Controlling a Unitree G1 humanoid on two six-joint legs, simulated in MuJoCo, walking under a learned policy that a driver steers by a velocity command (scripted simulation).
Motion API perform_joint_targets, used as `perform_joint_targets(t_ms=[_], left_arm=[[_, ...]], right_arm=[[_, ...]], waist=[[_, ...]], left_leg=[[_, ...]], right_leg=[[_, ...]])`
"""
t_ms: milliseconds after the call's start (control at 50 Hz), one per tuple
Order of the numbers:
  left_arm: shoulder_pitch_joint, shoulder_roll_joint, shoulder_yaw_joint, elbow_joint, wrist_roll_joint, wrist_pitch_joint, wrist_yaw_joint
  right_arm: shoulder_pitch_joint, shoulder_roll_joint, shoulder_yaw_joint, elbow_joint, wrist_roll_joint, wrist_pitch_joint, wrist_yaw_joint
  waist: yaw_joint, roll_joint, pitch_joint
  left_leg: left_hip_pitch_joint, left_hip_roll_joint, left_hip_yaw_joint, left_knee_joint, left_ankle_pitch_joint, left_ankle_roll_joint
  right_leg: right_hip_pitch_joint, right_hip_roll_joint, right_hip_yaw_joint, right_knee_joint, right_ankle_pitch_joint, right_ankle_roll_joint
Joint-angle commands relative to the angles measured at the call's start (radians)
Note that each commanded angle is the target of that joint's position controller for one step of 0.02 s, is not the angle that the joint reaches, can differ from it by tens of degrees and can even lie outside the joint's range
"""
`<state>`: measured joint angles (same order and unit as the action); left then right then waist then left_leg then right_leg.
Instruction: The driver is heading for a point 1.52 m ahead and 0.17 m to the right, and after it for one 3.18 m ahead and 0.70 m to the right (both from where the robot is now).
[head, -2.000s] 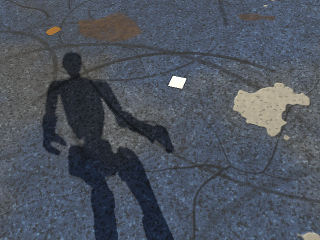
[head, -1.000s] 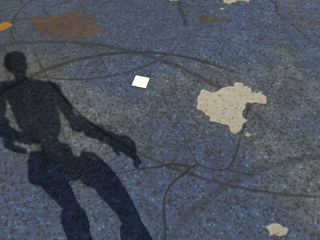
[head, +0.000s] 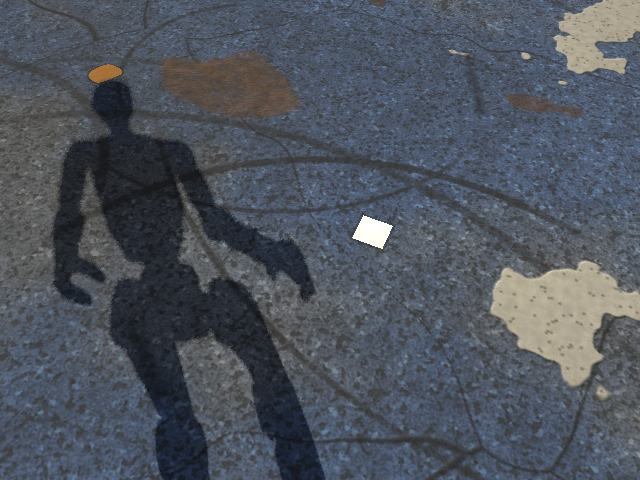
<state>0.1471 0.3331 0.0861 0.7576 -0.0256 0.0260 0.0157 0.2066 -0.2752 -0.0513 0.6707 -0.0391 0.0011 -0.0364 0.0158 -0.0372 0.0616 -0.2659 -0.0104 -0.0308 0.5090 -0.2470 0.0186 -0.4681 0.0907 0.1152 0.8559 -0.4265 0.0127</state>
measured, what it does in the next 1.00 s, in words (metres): walks ahead: right foot, then left foot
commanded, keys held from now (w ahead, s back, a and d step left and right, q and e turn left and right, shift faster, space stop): w+e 0.48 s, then w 0.02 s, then w+q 0.50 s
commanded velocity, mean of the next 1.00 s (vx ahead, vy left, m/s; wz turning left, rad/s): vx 0.40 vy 0.00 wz -0.21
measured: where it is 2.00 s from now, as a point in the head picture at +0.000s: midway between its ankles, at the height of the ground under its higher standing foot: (408, 292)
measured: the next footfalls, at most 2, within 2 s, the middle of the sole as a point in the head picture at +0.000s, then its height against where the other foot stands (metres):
right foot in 0.40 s outside the picture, level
left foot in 0.90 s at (378, 435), level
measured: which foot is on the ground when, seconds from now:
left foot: down 0.00-0.40, up 0.42-0.88, down 0.90-1.00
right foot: up 0.00-0.38, down 0.40-0.92, up 0.94-1.00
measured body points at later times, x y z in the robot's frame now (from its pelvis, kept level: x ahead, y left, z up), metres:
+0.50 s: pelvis +0.13 -0.09 -0.01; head +0.16 -0.12 +0.44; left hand +0.38 +0.12 -0.09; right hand +0.12 -0.40 -0.12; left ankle +0.08 +0.09 -0.65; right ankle +0.12 -0.17 -0.74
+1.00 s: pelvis +0.42 -0.16 -0.01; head +0.46 -0.17 +0.43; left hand +0.54 +0.10 -0.13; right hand +0.54 -0.45 -0.10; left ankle +0.52 -0.11 -0.74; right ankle +0.23 -0.24 -0.63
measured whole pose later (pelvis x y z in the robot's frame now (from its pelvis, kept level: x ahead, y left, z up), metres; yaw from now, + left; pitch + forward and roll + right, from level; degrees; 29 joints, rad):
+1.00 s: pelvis +0.42 -0.16 -0.01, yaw -11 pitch +2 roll +1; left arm 0.32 0.30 0.02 0.78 -0.01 -0.09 -0.01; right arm 0.17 -0.30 -0.05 0.64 0.02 -0.07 0.04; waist 0.01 0.00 0.05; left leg -0.43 -0.11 0.02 0.54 -0.14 0.11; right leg -0.29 0.03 0.04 1.22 -0.41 -0.02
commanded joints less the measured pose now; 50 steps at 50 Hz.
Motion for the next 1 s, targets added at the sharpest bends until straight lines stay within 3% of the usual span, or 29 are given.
perform_joint_targets(t_ms=[20,40,120,220,280,340,360,380,400,420,440,460,480,500,540,600,660,720,780,800,840,860,880,900,920,940,960,980,1000], left_arm=[[0.041,0.106,0.035,-0.043,0.003,-0.002,0.001],[0.016,0.086,0.028,-0.053,0.002,-0.002,-0.005],[-0.098,0.06,0.012,-0.118,-0.001,-0.023,-0.028],[-0.139,0.025,-0.01,-0.163,-0.001,-0.037,-0.054],[-0.153,0.029,-0.015,-0.178,-0.004,-0.039,-0.065],[-0.123,0.043,-0.011,-0.181,-0.004,-0.038,-0.073],[-0.059,0.05,-0.003,-0.163,-0.002,-0.037,-0.073],[0.053,0.09,0.021,-0.127,-0.002,-0.035,-0.067],[0.243,0.165,0.059,-0.077,-0.011,-0.031,-0.054],[0.291,0.311,0.079,-0.088,-0.008,-0.042,-0.04],[0.277,0.251,0.057,-0.113,-0.004,-0.069,-0.047],[0.234,0.177,0.033,-0.108,0.002,-0.084,-0.049],[0.191,0.132,0.019,-0.112,0.003,-0.091,-0.05],[0.129,0.102,0.008,-0.121,0.006,-0.088,-0.045],[0.065,0.073,-0.007,-0.134,0.027,-0.09,-0.035],[0.088,0.095,-0.006,-0.097,0.025,-0.105,-0.024],[0.12,0.096,-0.012,-0.061,0.025,-0.111,-0.015],[0.189,0.117,-0.01,-0.018,0.022,-0.117,-0.012],[0.218,0.125,-0.006,0.014,0.02,-0.108,-0.01],[0.219,0.128,-0.005,0.018,0.021,-0.103,-0.008],[0.211,0.145,0.0,0.016,0.026,-0.09,0.001],[0.209,0.157,0.003,0.011,0.031,-0.08,0.008],[0.196,0.166,0.004,0.001,0.037,-0.068,0.015],[0.177,0.162,-0.001,-0.017,0.04,-0.068,0.021],[0.294,0.048,-0.037,-0.058,0.053,-0.09,0.011],[0.285,0.068,-0.047,-0.047,0.049,-0.125,-0.013],[0.166,0.129,-0.029,-0.09,0.002,-0.15,-0.032],[0.099,0.121,-0.037,-0.118,-0.006,-0.165,-0.037],[0.07,0.107,-0.037,-0.124,0.013,-0.17,-0.033]], right_arm=[[-0.042,-0.13,-0.034,-0.083,0.031,-0.033,-0.01],[-0.016,-0.13,-0.032,-0.074,0.037,-0.036,-0.014],[0.085,-0.151,-0.045,-0.046,0.03,-0.048,-0.014],[0.108,-0.198,-0.069,-0.026,0.042,-0.06,0.005],[0.115,-0.214,-0.08,-0.012,0.056,-0.066,0.021],[0.101,-0.227,-0.087,-0.001,0.075,-0.06,0.032],[0.075,-0.231,-0.087,-0.004,0.081,-0.057,0.031],[0.079,-0.209,-0.078,-0.003,0.078,-0.058,0.029],[0.08,-0.163,-0.058,-0.017,0.058,-0.063,0.026],[0.054,-0.051,-0.022,-0.112,0.014,-0.082,0.024],[0.007,-0.126,-0.032,-0.114,0.052,-0.113,0.027],[-0.022,-0.179,-0.043,-0.124,0.084,-0.131,0.037],[-0.016,-0.189,-0.044,-0.109,0.071,-0.139,0.037],[-0.002,-0.186,-0.046,-0.087,0.042,-0.14,0.034],[0.044,-0.172,-0.046,-0.056,0.03,-0.122,0.048],[0.03,-0.125,-0.028,-0.041,0.034,-0.1,0.054],[-0.077,-0.078,-0.004,-0.061,0.048,-0.102,0.063],[-0.184,-0.06,0.008,-0.089,0.065,-0.108,0.083],[-0.231,-0.068,0.008,-0.112,0.068,-0.111,0.105],[-0.233,-0.071,0.006,-0.117,0.066,-0.112,0.111],[-0.184,-0.093,-0.004,-0.115,0.058,-0.107,0.115],[-0.12,-0.118,-0.017,-0.103,0.056,-0.1,0.112],[0.0,-0.157,-0.037,-0.079,0.056,-0.095,0.105],[0.142,-0.199,-0.057,-0.06,0.057,-0.09,0.092],[0.236,-0.308,-0.082,-0.055,0.043,-0.088,0.085],[0.252,-0.23,-0.066,-0.047,0.059,-0.086,0.08],[0.209,-0.191,-0.054,-0.052,0.057,-0.08,0.069],[0.142,-0.176,-0.049,-0.064,0.057,-0.076,0.065],[0.086,-0.162,-0.043,-0.074,0.054,-0.074,0.064]], waist=[[-0.007,0.166,-0.069],[-0.027,0.166,-0.052],[-0.098,0.155,-0.031],[-0.109,0.163,-0.009],[-0.106,0.169,0.006],[-0.066,0.167,-0.004],[-0.019,0.154,-0.03],[0.035,0.117,-0.097],[0.12,0.023,-0.203],[0.086,-0.3,-0.242],[0.127,-0.16,-0.277],[0.104,-0.128,-0.172],[0.07,-0.073,-0.115],[0.032,-0.028,-0.084],[-0.018,-0.061,-0.074],[-0.018,-0.025,-0.059],[0.024,-0.028,-0.016],[0.07,-0.014,0.03],[0.075,0.003,0.047],[0.066,0.0,0.036],[0.027,-0.032,-0.032],[-0.009,-0.052,-0.089],[-0.073,-0.058,-0.164],[-0.157,-0.024,-0.242],[-0.108,0.215,-0.399],[-0.124,0.221,-0.52],[-0.14,0.158,-0.366],[-0.112,0.062,-0.238],[-0.069,-0.011,-0.136]], left_leg=[[0.178,0.281,-0.28,-0.269,-0.11,0.153],[0.2,0.272,-0.254,-0.288,-0.14,0.15],[0.305,0.282,-0.19,-0.34,-0.133,0.161],[0.273,0.303,-0.074,-0.363,-0.062,0.165],[0.227,0.305,-0.006,-0.346,-0.035,0.16],[0.198,0.325,0.038,-0.28,0.02,0.137],[0.152,0.311,0.084,-0.197,0.128,0.114],[0.075,0.272,0.156,-0.029,0.287,0.08],[-0.087,0.205,0.227,0.277,0.273,0.016],[-0.514,0.031,0.186,0.67,-0.321,-0.071],[-0.646,0.014,-0.035,0.801,-0.335,-0.063],[-0.703,0.065,-0.045,0.797,-0.242,-0.034],[-0.655,0.1,-0.039,0.734,-0.157,-0.019],[-0.594,0.129,-0.038,0.658,-0.086,-0.024],[-0.476,0.146,-0.019,0.585,0.011,-0.038],[-0.451,0.139,0.016,0.488,0.141,-0.062],[-0.391,0.111,0.046,0.252,0.337,-0.045],[-0.369,0.083,0.056,0.1,0.441,-0.015],[-0.412,0.053,0.04,0.022,0.395,0.025],[-0.409,0.038,0.045,0.012,0.356,0.041],[-0.333,-0.017,0.089,0.027,0.248,0.075],[-0.26,-0.052,0.115,0.045,0.182,0.096],[-0.11,-0.084,0.133,0.036,0.161,0.123],[0.168,-0.029,0.042,0.011,0.231,0.17],[0.627,0.257,-0.463,0.036,0.148,0.378],[0.744,0.346,-0.803,-0.133,0.043,0.435],[0.642,0.308,-0.67,-0.176,-0.05,0.363],[0.472,0.274,-0.554,-0.206,-0.035,0.325],[0.306,0.234,-0.476,-0.234,0.059,0.304]], right_leg=[[-0.215,-0.08,0.0,0.284,0.03,0.033],[-0.251,-0.096,-0.011,0.296,0.064,0.042],[-0.302,-0.127,-0.054,0.155,0.138,0.067],[-0.199,-0.158,-0.108,-0.056,0.155,0.041],[-0.103,-0.152,-0.15,-0.148,0.132,0.004],[0.007,-0.13,-0.189,-0.23,0.126,-0.047],[0.125,-0.095,-0.224,-0.291,0.16,-0.069],[0.324,-0.051,-0.238,-0.321,0.18,-0.098],[0.593,-0.098,-0.109,-0.348,0.158,-0.149],[0.801,-0.383,0.501,-0.5,-0.018,-0.329],[0.804,-0.448,0.692,-0.629,-0.155,-0.397],[0.742,-0.435,0.571,-0.633,-0.088,-0.373],[0.645,-0.389,0.455,-0.615,0.031,-0.337],[0.553,-0.348,0.353,-0.609,0.146,-0.305],[0.435,-0.299,0.219,-0.636,0.388,-0.279],[0.38,-0.268,0.07,-0.659,0.627,-0.258],[0.336,-0.218,-0.046,-0.693,0.616,-0.202],[0.37,-0.253,-0.068,-0.738,0.531,-0.183],[0.5,-0.299,-0.097,-0.705,0.605,-0.175],[0.543,-0.31,-0.108,-0.673,0.689,-0.169],[0.616,-0.312,-0.134,-0.547,1.05,-0.149],[0.647,-0.307,-0.145,-0.436,1.243,-0.138],[0.623,-0.29,-0.164,-0.256,1.345,-0.124],[0.437,-0.268,-0.185,-0.012,1.215,-0.095],[-0.032,-0.099,-0.176,0.46,0.519,-0.004],[-0.201,0.005,-0.009,0.597,-0.112,-0.002],[-0.299,-0.066,0.046,0.604,-0.049,-0.019],[-0.304,-0.115,0.029,0.517,0.022,-0.033],[-0.275,-0.143,0.005,0.416,0.052,-0.03]])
